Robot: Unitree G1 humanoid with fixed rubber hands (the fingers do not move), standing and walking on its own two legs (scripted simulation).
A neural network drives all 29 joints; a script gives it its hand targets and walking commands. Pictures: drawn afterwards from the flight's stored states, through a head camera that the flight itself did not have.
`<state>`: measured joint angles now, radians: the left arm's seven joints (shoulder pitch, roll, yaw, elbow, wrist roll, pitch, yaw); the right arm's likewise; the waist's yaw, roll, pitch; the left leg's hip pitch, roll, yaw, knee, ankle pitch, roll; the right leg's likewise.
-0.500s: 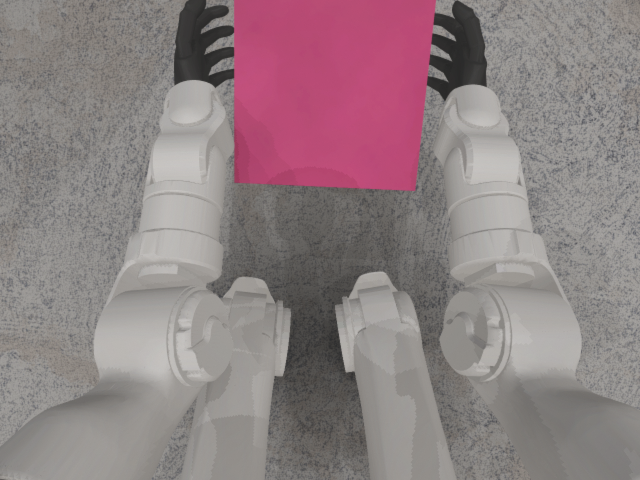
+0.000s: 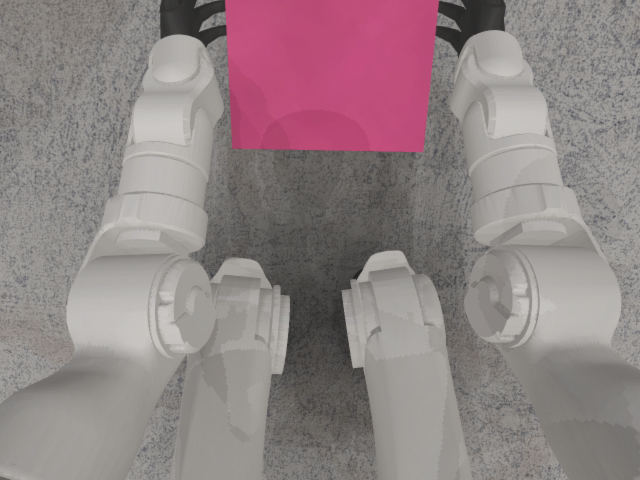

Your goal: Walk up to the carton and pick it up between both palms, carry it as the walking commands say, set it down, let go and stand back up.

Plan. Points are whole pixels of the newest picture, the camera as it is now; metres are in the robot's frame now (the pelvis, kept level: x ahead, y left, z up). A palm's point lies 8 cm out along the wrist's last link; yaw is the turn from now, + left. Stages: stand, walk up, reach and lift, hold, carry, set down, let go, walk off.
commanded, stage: set down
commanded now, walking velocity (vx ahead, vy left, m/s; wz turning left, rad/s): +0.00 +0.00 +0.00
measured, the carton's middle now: (327, 27) +0.57 -0.04 -0.24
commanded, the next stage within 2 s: none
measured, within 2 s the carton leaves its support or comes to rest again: rests again in 1.20 s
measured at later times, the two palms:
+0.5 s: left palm (192, 46) +0.53 +0.10 -0.18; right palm (472, 44) +0.52 -0.18 -0.18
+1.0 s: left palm (192, 47) +0.54 +0.11 -0.19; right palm (468, 46) +0.53 -0.18 -0.19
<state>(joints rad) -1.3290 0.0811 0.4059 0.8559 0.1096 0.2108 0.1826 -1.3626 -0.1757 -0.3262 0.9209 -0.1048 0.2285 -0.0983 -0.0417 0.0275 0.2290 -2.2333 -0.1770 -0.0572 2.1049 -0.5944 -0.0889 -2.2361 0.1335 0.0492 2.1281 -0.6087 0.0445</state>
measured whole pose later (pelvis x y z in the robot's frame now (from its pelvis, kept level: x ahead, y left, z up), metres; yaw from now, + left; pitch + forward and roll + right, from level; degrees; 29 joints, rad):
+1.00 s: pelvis +0.00 +0.00 -0.02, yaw +0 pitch +35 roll +1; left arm -1.40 0.15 0.37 0.97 0.06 0.18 0.12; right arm -1.43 -0.23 -0.31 1.02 -0.07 0.19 -0.04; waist -0.04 0.03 0.37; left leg -2.21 -0.14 -0.02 2.21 -0.62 -0.06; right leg -2.21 0.09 0.02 2.23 -0.63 0.02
